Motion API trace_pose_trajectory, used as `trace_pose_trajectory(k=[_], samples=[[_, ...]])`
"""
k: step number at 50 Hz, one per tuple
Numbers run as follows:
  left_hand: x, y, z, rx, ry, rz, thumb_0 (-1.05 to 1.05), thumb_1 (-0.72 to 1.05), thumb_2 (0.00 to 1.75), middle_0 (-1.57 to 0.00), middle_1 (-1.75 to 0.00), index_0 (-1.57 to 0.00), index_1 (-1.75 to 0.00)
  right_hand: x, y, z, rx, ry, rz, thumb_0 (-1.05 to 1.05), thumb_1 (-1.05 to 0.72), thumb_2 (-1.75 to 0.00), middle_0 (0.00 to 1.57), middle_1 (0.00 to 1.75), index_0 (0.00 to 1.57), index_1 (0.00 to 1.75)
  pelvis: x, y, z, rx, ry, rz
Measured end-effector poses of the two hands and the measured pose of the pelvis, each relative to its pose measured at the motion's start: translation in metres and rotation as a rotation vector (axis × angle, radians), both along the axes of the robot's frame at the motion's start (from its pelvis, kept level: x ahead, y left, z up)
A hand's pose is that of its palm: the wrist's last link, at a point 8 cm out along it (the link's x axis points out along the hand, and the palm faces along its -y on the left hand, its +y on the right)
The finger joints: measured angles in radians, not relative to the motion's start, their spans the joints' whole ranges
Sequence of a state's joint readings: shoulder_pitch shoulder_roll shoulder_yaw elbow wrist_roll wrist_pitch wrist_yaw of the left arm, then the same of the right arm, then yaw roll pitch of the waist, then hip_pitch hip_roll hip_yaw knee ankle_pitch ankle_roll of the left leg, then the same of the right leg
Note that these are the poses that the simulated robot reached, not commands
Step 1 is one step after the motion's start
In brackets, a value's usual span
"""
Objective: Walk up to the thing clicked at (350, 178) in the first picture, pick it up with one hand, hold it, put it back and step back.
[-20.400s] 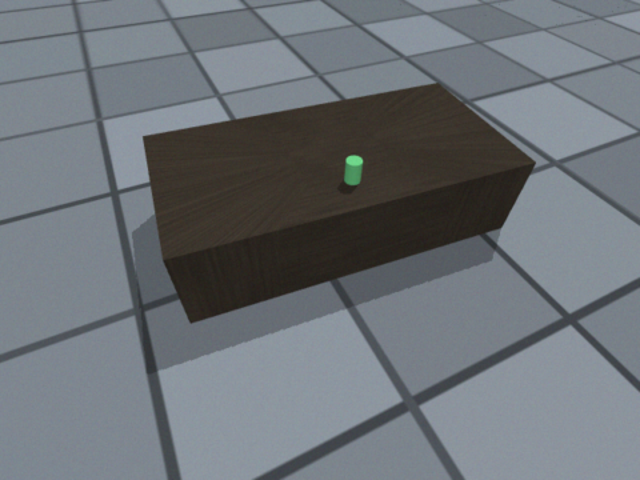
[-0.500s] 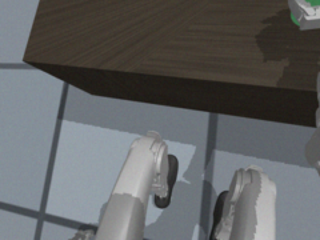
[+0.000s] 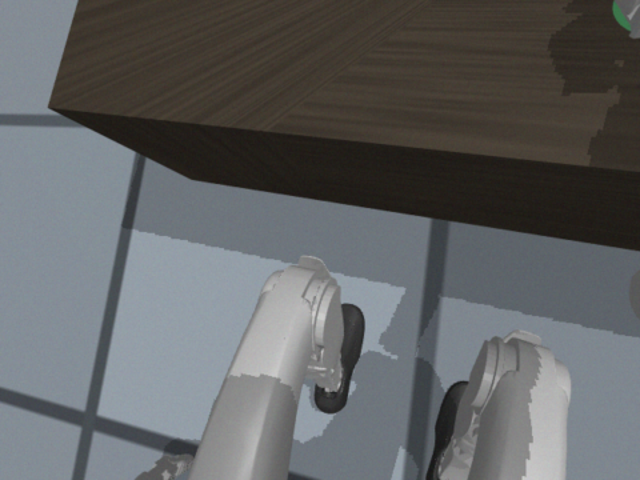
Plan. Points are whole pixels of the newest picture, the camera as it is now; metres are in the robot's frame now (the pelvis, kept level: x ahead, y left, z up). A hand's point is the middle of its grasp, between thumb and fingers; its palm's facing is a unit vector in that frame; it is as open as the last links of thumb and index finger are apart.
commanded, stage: lower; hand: right
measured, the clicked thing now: out of the picture +0.64 -0.14 +0.00
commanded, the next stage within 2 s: loosen in 0.28 s
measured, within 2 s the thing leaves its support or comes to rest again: rests again in 0.38 s
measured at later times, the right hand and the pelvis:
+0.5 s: hand out of the picture +0.65 -0.14 -0.01, palm faces +0.06 +1.00 -0.04, open 8.4 cm; pelvis +0.00 +0.00 -0.01, yaw +1 degrees
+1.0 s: hand out of the picture +0.65 -0.15 -0.01, palm faces +0.04 +1.00 -0.03, open 8.7 cm; pelvis +0.00 +0.00 -0.02, yaw +1 degrees
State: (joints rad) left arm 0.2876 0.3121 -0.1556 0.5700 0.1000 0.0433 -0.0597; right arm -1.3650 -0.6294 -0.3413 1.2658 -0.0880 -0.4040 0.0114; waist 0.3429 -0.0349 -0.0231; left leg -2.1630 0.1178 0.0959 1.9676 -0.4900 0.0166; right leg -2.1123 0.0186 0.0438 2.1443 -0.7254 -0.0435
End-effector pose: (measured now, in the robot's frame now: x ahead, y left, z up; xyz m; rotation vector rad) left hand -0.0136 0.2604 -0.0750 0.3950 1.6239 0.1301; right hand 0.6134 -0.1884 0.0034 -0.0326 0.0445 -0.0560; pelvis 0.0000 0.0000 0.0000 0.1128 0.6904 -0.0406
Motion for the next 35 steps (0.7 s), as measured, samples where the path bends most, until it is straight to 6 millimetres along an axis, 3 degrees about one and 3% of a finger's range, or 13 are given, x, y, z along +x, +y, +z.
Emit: trace_pose_trajectory(k=[23,35], samples=[[-0.014,-0.005,-0.001,0.009,0.049,0.008,0.0,0.87,0.92,-0.21,-0.3,-0.21,-0.32,0.009,-0.008,-0.01,0.004,-0.014,-0.01,0.0,0.23,-1.14,0.84,1.06,0.85,1.06,-0.001,-0.002,-0.009,0.015,-0.001,0.002],[-0.014,-0.005,-0.005,0.017,0.035,0.013,0.0,0.89,0.9,-0.22,-0.31,-0.22,-0.32,0.009,-0.01,-0.009,-0.003,-0.008,0.01,0.0,0.24,-0.89,0.91,0.94,0.92,0.93,-0.004,-0.002,-0.014,0.019,-0.007,0.003]])
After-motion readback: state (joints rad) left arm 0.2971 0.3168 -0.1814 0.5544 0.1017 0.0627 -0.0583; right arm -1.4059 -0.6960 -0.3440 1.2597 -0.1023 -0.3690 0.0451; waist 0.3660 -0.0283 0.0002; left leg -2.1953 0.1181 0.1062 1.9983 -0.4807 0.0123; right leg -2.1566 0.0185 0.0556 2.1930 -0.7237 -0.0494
